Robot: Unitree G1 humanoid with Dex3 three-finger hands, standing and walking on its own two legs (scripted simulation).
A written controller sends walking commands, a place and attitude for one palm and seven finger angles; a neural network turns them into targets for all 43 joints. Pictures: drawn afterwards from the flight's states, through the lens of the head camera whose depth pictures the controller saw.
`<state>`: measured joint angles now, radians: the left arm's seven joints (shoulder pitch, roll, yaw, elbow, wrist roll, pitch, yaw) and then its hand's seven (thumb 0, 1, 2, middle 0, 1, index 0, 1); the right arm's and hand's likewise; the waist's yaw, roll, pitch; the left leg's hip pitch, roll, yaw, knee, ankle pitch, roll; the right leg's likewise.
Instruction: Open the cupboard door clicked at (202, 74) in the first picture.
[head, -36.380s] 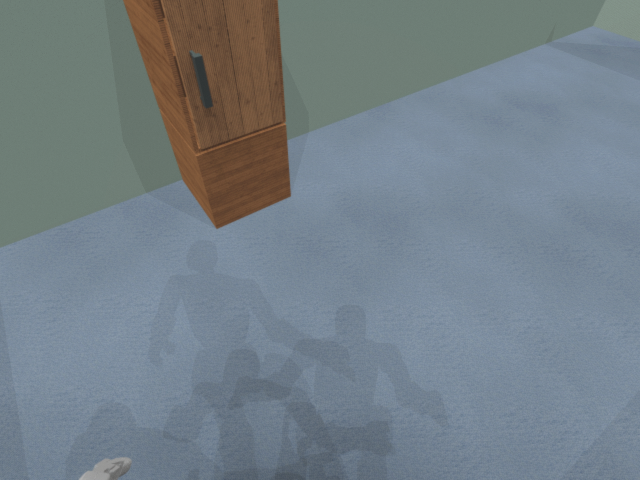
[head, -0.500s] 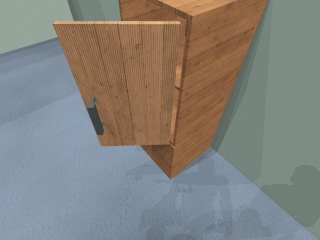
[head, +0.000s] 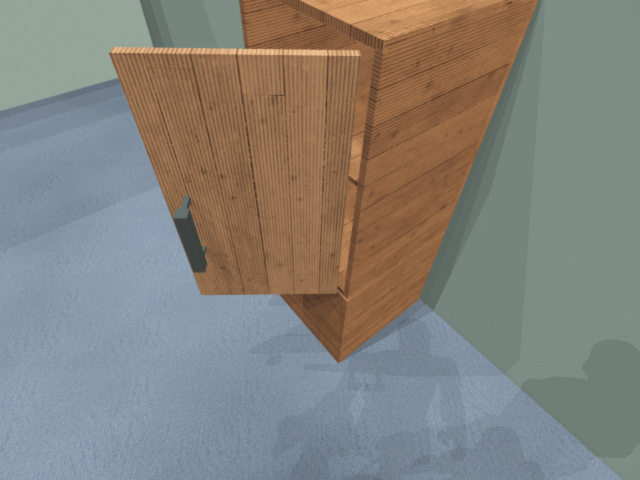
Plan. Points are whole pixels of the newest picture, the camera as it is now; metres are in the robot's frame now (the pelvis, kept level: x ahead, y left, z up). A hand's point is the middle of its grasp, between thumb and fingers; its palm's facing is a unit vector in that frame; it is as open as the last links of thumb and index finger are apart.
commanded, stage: look again from close up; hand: left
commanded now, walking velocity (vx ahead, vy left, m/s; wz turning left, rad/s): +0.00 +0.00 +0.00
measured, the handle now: (193, 235) +0.55 +0.28 -0.10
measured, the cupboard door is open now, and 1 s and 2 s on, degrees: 53 53 53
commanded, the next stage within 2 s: come to a stop and stand still in 0.26 s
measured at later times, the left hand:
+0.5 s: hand out of the picture +0.03 +0.20 -0.17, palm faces -0.02 -0.96 -0.26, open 7.4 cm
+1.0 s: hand out of the picture -0.05 +0.21 -0.18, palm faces +0.04 -0.98 -0.19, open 7.4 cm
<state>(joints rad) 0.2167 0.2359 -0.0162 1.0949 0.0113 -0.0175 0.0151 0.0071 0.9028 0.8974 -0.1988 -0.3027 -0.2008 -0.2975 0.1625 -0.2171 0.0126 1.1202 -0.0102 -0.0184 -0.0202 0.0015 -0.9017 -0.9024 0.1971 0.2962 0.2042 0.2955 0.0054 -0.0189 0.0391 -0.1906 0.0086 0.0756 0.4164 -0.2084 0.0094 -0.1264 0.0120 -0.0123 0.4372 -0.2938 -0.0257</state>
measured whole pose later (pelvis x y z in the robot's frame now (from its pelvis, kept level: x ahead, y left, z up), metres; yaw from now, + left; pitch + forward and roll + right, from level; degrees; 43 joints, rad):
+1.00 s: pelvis -0.04 +0.03 +0.00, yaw +2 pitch -2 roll +0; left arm 0.34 0.19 -0.01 1.06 0.02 0.00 0.02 0.01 0.90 0.90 -0.20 -0.30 -0.20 -0.30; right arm 0.29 -0.17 0.00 1.07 -0.01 0.00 -0.01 0.00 -0.91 -0.90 0.20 0.30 0.20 0.30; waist 0.00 -0.02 0.02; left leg -0.27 -0.03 0.06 0.46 -0.17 0.06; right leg -0.19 -0.03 -0.03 0.47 -0.26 0.01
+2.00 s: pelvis -0.04 +0.03 +0.00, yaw +1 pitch -1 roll +0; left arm 0.35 0.13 -0.01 1.10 0.01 -0.02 0.03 0.01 0.91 0.90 -0.20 -0.30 -0.20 -0.30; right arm 0.30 -0.12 0.00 1.13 -0.01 -0.01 -0.02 0.00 -0.91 -0.90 0.20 0.30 0.20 0.30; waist 0.00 -0.02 0.02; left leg -0.26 -0.02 0.06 0.43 -0.15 0.05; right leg -0.19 -0.01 -0.03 0.44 -0.24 0.01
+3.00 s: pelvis +0.02 +0.03 -0.01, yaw +3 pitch -1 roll +1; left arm 0.18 0.17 0.04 0.99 0.02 0.02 0.03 0.00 0.93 0.90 -0.20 -0.30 -0.20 -0.30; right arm 0.24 -0.15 -0.03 1.04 -0.02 0.01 -0.03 0.00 -0.91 -0.90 0.19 0.30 0.20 0.29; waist 0.01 -0.05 0.05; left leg -0.22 -0.03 0.11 0.54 -0.30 0.05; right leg -0.31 -0.05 -0.03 0.59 -0.25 0.00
